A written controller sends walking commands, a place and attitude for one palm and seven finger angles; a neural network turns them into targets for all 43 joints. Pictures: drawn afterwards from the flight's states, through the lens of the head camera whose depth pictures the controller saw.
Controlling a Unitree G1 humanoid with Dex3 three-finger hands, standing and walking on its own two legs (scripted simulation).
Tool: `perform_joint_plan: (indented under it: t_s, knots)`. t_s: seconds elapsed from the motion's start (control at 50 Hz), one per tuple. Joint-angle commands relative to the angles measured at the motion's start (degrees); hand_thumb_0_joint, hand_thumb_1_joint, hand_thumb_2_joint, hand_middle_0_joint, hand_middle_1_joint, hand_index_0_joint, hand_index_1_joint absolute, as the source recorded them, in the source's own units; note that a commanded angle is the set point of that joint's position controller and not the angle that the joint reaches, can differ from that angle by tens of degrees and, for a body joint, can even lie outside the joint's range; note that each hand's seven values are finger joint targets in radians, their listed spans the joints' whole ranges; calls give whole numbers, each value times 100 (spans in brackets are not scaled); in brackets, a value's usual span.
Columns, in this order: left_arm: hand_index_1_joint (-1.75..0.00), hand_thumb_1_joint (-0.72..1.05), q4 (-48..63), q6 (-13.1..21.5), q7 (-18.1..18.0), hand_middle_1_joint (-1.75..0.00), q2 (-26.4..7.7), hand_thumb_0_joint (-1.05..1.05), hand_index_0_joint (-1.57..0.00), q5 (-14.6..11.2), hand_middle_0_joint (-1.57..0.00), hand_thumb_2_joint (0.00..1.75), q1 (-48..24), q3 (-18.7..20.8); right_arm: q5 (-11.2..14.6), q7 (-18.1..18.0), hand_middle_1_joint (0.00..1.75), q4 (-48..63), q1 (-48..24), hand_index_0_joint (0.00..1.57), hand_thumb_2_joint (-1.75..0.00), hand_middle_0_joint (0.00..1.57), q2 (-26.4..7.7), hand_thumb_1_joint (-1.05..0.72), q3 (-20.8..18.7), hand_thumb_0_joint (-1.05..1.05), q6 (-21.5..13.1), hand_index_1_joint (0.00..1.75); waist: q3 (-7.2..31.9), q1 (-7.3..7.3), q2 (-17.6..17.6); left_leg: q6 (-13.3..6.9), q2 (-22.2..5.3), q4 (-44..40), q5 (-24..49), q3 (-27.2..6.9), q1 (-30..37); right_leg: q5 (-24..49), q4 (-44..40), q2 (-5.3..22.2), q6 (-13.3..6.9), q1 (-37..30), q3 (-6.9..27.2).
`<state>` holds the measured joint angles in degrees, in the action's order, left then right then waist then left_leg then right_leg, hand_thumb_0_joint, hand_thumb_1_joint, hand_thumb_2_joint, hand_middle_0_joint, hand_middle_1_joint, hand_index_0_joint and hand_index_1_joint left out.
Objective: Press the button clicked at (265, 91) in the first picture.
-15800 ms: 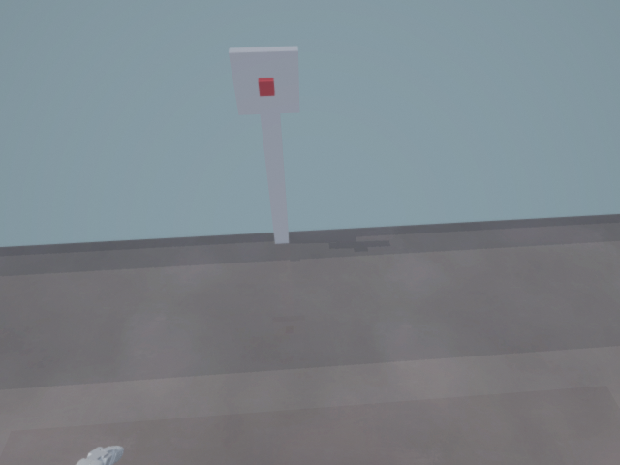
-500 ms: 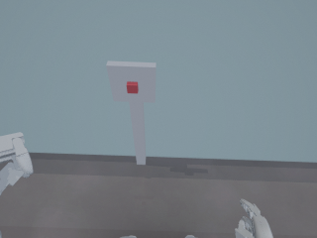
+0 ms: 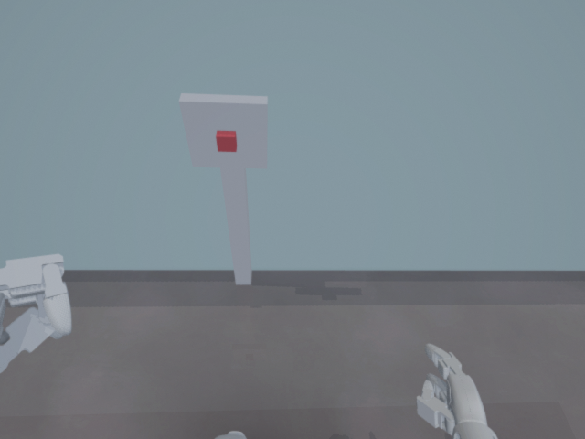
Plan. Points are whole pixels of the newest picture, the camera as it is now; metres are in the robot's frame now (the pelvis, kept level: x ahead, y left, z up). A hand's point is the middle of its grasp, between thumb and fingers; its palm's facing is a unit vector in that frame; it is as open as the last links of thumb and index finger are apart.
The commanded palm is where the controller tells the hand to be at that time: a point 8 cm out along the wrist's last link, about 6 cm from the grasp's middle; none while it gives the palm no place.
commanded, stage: step back with the hand held close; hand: left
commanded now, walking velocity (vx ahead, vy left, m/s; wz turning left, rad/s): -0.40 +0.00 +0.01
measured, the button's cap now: (226, 140) +0.71 +0.17 -0.04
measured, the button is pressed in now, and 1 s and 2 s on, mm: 0 0 0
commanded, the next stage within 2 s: stop stepping back and stand still in 0.04 s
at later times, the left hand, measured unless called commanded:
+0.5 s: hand out of the picture +0.05 +0.26 +0.18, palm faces +0.40 -0.84 -0.38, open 3.1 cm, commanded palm +0.01 +0.29 +0.18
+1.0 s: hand out of the picture +0.02 +0.25 +0.17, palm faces +0.39 -0.84 -0.39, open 3.1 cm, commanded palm -0.04 +0.30 +0.18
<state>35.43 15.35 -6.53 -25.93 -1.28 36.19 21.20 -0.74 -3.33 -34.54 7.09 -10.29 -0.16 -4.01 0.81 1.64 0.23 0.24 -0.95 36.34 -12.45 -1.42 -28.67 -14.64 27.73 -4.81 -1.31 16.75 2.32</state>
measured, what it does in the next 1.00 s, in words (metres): walks backwards: left foot, then right foot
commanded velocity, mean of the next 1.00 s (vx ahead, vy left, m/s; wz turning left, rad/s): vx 0.12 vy -0.01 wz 0.00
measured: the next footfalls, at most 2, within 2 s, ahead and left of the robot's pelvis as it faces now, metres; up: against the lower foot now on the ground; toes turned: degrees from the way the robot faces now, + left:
left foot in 0.08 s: +0.05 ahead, +0.09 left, +0.00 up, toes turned -1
right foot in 0.36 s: -0.13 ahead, -0.09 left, +0.00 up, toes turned -6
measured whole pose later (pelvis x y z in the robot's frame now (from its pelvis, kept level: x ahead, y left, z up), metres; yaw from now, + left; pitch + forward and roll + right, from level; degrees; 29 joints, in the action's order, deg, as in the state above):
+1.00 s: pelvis -0.18 +0.02 -0.01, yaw -3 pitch -2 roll +0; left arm 31.2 11.9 -9.5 -20.4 -0.1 33.0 20.7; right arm -1.4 -6.0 -38.6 16.9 -13.4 -0.7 -7.1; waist 2.8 1.2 1.4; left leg -0.4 -2.9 35.2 -13.8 2.5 -19.8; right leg -18.2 36.9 1.9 -1.1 17.6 -5.8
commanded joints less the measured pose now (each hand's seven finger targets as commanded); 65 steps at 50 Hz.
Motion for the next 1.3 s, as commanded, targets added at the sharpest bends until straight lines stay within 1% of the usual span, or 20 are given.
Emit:
perform_joint_plan:
  t_s: [0.0,0.04,0.1,0.18,0.26,0.38,0.46,0.48,0.52,0.54,0.6,0.68,0.7,0.74,0.76,0.9,1.0,1.06,1.16,1.28]
  knots:
    - [-150,90,634,132,-257,-150,-843,0,-130,-109,-130,90,100,1006,-37,-191,30,900,-375,20,-90,20,-582,-90,-152,0,-64,30,384,-107,656,20,67,325,-767,-157,508,3329,-836,1810,-608,205,964]
    - [-150,90,745,137,-247,-150,-698,0,-130,-102,-130,90,-50,756,-24,-285,30,810,-262,20,-90,20,-817,-90,-174,0,-43,30,438,6,-81,-111,-64,-1511,1607,-166,1201,3042,-218,909,-5,-32,265]
    - [-150,90,961,212,-165,-150,-856,0,-130,-124,-130,90,102,707,-34,-231,30,981,-181,20,-90,20,-935,-90,-316,0,-226,30,1262,-205,-1328,-586,-1432,-1898,4091,-1314,1856,-817,1305,95,217,125,-54]
    - [-150,90,1571,114,-242,-150,-663,0,-130,-128,-130,90,290,600,-11,-86,30,847,165,20,-90,20,-933,-90,-297,0,-586,30,1428,-223,-773,-803,-1401,-1728,2283,-1044,2086,-1187,1704,286,240,345,72]
    - [-150,90,1257,-152,-360,-150,-603,0,-130,-77,-130,90,277,637,-43,-174,30,913,-87,20,-90,20,-957,-90,-157,0,-597,30,366,-101,-1171,-391,-921,-2886,-2318,-902,234,-1110,186,135,124,-1028,-524]
    - [-150,90,1092,-231,-373,-150,-803,0,-130,-94,-130,90,-628,729,-96,-258,30,688,-33,20,-90,20,-857,-90,-254,0,-413,30,426,-105,1135,122,234,1408,-696,62,1914,-3181,-1992,1915,-887,1772,1469]
    - [-150,90,551,-292,-448,-150,-399,0,-130,68,-130,90,-1001,287,-83,-302,30,548,111,20,-90,20,-810,-90,-80,0,-421,30,-319,71,311,-198,-153,-138,-1290,212,1336,-2883,-881,1650,-530,1468,464]
    - [-150,90,521,-301,-428,-150,-325,0,-130,85,-130,90,-1184,189,-61,-361,30,597,106,20,-90,20,-907,-90,-89,0,-453,30,-573,85,-221,-285,-255,-950,-1776,-109,1121,-2727,-241,1271,-366,1375,43]
    - [-150,90,843,-99,-459,-150,-411,0,-130,113,-130,90,-1247,357,-4,-361,30,750,220,20,-90,20,-992,-90,-80,0,-609,30,-461,56,-1915,-906,-1537,-2682,-3365,-2678,1006,-1669,2057,311,117,1418,-674]
    - [-150,90,811,-69,-432,-150,-548,0,-130,178,-130,90,-1074,488,-36,-320,30,693,197,20,-90,20,-848,-90,-42,0,-649,30,-303,77,-1841,-875,-1691,-3205,-3881,-3036,808,-1598,3097,329,90,1399,-429]
    - [-150,90,1015,-48,-399,-150,-635,0,-130,155,-130,90,-420,628,-32,-170,30,731,45,20,-90,20,-769,-90,-83,0,-730,30,-108,-127,-903,-894,-1451,-2889,-2719,-2047,521,-1261,2763,553,35,702,-448]
    - [-150,90,938,-155,-392,-150,-568,0,-130,90,-130,90,181,589,-74,-165,30,815,44,20,-90,20,-872,-90,-96,0,-609,30,-16,-167,-1514,-394,-834,-2498,-2774,-715,-519,-1431,595,208,-88,-1380,-1190]
    - [-150,90,888,-177,-374,-150,-543,0,-130,104,-130,90,181,572,-96,-177,30,814,48,20,-90,20,-853,-90,-114,0,-529,30,-27,-203,-1011,-301,-600,-1605,-2570,-449,-880,-1486,-132,378,-212,-1780,-824]
    - [-150,90,970,-179,-355,-150,-885,0,-130,22,-130,90,-205,858,-66,-167,30,775,234,20,-90,20,-779,-90,-200,0,-389,30,-33,-146,1486,-56,131,1896,-1206,287,-1344,-2416,-1977,2652,-1193,-946,2474]
    - [-150,90,1130,35,-356,-150,-1179,0,-130,-64,-130,90,-768,1207,-159,-152,30,640,282,20,-90,20,-880,-90,-240,0,-436,30,-30,14,1143,63,-178,2497,-813,197,-923,-1167,-1800,2708,-1239,-408,2092]
    - [-150,90,709,-46,-400,-150,-418,0,-130,82,-130,90,-691,408,-70,-352,30,500,251,20,-90,20,-769,-90,-139,0,-660,30,-183,-14,104,-225,-174,-687,-942,509,1504,-2297,-768,1626,-458,994,285]
    - [-150,90,1166,91,-380,-150,-534,0,-130,178,-130,90,-775,670,-27,-313,30,669,164,20,-90,20,-830,-90,-136,0,-729,30,-272,-51,-1546,-738,-1445,-2610,-2860,-1625,311,-1195,1561,494,124,163,-557]
    - [-150,90,958,37,-366,-150,-484,0,-130,158,-130,90,-393,672,-11,-193,30,714,180,20,-90,20,-824,-90,-138,0,-753,30,-134,-124,-872,-471,-1053,-1855,-1526,-659,432,-570,247,561,93,-491,-517]
    - [-150,90,570,-97,-329,-150,-421,0,-130,-43,-130,90,-282,622,9,-104,30,613,269,20,-90,20,-711,-90,-173,0,-671,30,9,-47,597,-43,-105,252,-527,296,1099,-1200,-1319,1651,-510,455,1184]
    - [-150,90,785,-74,-316,-150,-441,0,-130,-22,-130,90,-425,573,-2,-205,30,667,12,20,-90,20,-775,-90,-112,0,-668,30,271,-112,-572,-188,-512,-1233,1036,-200,1722,639,-219,885,23,-126,-42]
